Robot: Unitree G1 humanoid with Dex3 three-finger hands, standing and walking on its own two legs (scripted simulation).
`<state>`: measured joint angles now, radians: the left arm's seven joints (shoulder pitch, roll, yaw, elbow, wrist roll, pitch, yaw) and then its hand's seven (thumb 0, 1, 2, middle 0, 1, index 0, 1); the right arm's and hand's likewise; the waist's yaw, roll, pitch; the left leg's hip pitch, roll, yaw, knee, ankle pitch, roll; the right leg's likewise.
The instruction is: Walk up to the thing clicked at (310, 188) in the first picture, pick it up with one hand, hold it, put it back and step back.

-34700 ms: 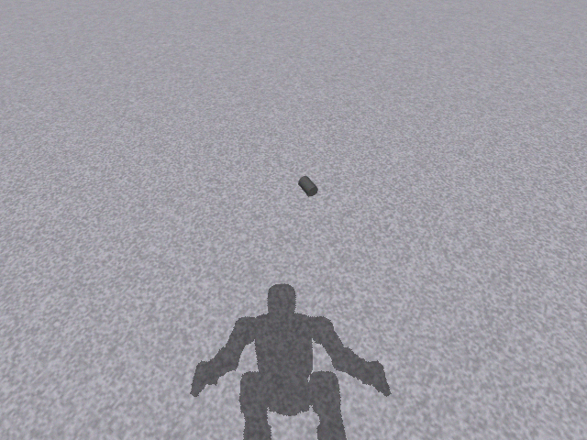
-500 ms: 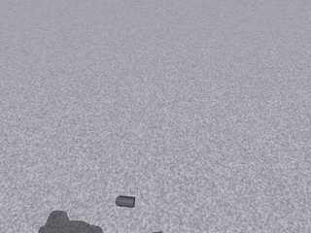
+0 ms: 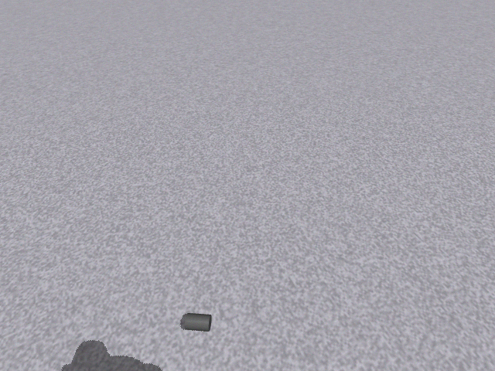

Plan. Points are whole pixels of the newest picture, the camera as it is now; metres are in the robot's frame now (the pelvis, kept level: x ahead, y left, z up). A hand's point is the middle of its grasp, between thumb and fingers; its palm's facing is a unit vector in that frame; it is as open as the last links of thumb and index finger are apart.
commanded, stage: stand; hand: left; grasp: from above
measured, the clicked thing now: (198, 322) +0.44 +0.23 -0.75
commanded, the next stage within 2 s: step back in 1.32 s
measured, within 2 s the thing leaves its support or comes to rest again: neither
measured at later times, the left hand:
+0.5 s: hand out of the picture +0.07 +0.24 -0.16, palm faces +0.01 -0.94 -0.34, open 7.4 cm
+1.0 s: hand out of the picture +0.09 +0.24 -0.15, palm faces +0.00 -0.94 -0.34, open 7.4 cm
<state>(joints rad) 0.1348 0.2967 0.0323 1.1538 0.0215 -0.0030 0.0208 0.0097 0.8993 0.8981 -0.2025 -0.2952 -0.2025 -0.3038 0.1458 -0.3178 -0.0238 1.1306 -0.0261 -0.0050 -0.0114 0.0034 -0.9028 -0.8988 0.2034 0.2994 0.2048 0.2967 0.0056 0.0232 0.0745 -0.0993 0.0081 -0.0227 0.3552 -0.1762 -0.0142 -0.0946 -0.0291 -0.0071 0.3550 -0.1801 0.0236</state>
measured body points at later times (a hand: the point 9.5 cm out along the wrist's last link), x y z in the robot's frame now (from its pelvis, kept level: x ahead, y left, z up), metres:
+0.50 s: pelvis +0.01 +0.00 +0.00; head +0.01 -0.01 +0.45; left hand +0.07 +0.29 -0.13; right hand +0.07 -0.29 -0.14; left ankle +0.02 +0.13 -0.75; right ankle +0.01 -0.13 -0.75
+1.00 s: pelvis +0.02 +0.00 +0.00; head +0.03 -0.01 +0.45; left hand +0.09 +0.29 -0.13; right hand +0.08 -0.30 -0.14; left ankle +0.02 +0.13 -0.75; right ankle +0.01 -0.13 -0.75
